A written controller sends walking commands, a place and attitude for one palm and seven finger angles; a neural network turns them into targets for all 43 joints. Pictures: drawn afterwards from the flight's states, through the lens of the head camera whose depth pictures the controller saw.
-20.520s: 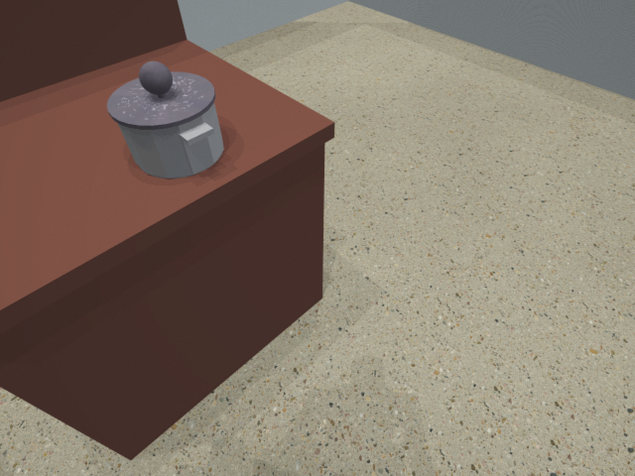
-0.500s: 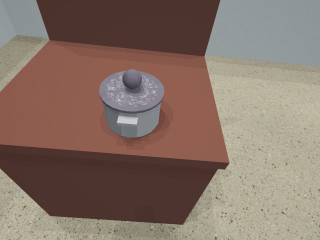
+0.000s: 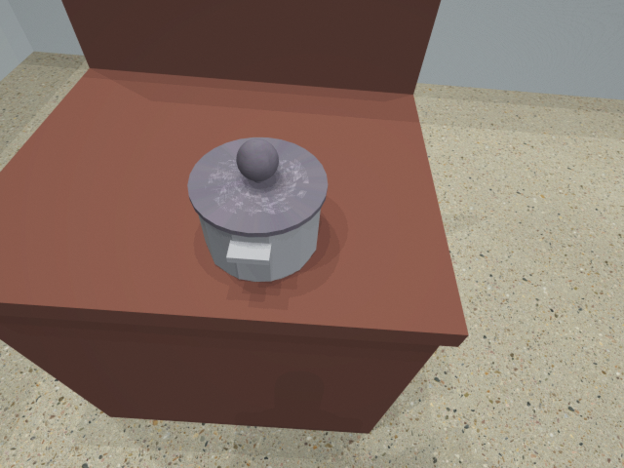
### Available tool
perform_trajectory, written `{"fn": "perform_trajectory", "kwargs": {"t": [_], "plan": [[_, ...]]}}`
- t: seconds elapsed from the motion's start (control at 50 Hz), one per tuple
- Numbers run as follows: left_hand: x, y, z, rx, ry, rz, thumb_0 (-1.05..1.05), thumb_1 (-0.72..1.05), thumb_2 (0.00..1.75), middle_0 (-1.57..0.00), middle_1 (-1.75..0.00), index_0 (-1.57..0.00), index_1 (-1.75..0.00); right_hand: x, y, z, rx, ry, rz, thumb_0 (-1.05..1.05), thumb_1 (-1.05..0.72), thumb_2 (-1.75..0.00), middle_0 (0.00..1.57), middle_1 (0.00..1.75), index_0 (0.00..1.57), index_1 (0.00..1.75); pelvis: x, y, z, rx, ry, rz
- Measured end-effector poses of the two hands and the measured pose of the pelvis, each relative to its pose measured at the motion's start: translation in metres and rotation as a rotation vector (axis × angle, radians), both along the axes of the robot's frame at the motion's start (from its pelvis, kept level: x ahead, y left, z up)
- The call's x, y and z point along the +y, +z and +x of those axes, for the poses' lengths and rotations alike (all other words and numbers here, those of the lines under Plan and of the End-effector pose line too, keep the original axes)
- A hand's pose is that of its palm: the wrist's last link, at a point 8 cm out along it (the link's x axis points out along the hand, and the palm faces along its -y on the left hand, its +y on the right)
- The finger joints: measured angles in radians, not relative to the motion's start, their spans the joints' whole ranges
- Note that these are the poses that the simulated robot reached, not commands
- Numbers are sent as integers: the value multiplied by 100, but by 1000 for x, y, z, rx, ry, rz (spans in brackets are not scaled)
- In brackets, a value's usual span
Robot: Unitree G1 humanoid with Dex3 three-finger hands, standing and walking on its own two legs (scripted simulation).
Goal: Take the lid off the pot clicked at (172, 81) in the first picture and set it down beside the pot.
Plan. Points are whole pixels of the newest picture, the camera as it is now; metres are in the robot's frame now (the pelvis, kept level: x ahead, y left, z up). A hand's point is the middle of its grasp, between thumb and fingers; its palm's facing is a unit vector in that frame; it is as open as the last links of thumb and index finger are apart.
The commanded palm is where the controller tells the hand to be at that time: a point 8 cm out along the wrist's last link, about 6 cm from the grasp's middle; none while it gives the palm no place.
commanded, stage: come to a stop and stand still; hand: left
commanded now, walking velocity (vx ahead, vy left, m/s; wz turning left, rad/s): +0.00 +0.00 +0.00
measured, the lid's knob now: (257, 160) +0.45 +0.11 +0.15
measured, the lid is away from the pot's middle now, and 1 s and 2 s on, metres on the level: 0.00 0.00 0.00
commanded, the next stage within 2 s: look again from close up in 0.24 s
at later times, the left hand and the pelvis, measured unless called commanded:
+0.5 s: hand out of the picture -0.01 +0.17 -0.18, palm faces +0.04 -0.98 -0.21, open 7.4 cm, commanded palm none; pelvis -0.01 +0.00 -0.01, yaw +0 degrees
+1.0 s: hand out of the picture -0.02 +0.15 -0.17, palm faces +0.02 -0.97 -0.23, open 7.3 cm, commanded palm none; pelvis -0.03 -0.02 +0.00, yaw -1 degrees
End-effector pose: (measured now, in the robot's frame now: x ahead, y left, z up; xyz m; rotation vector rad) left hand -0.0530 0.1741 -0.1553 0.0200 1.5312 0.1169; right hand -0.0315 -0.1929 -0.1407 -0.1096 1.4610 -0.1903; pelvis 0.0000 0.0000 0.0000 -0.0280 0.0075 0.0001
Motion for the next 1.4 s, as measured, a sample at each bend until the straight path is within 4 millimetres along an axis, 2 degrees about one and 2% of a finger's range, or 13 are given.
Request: {"fn": "perform_trajectory", "kwargs": {"t": [0.04,0.16,0.34,0.42,0.6,0.74,1.04,1.4], "plan": [[0,-1,11,-25,-6,3,1,91,90,-20,-30,-20,-30,-5,0,5,-5,5,-11,1,-92,-90,20,30,20,30,-1,0,2,-3,1,0],[13,-1,24,-42,-22,39,3,93,90,-20,-30,-20,-30,-13,2,12,-16,7,-22,1,-92,-90,20,30,20,30,-4,1,6,-8,-1,0],[28,4,35,-74,-34,80,2,92,90,-20,-30,-20,-30,-7,1,1,15,4,6,1,-91,-90,20,30,20,30,-5,2,4,-7,0,1],[35,5,36,-99,-41,102,1,92,90,-20,-30,-20,-30,-9,-5,0,-6,17,17,1,-91,-90,20,30,20,30,-2,-1,-2,2,4,-4],[50,11,45,-178,-43,154,1,91,90,-20,-30,-20,-30,-17,-18,14,-129,43,15,1,-91,-90,20,30,20,30,3,-7,-14,-39,-3,17],[45,17,44,-191,-67,159,1,92,90,-20,-30,-20,-30,-28,-16,8,-144,45,19,1,-92,-90,20,30,20,30,-4,-5,-24,-35,-19,30],[19,19,22,-130,-66,149,1,93,90,-20,-30,-20,-30,-45,-14,-26,-39,31,35,1,-91,-90,20,30,20,30,-28,-1,-32,-33,-15,38],[1,19,16,-127,-65,145,1,93,90,-20,-30,-20,-30,-56,-12,-40,-3,18,53,1,-91,-90,20,30,20,30,-47,1,-37,-27,-9,38]]}}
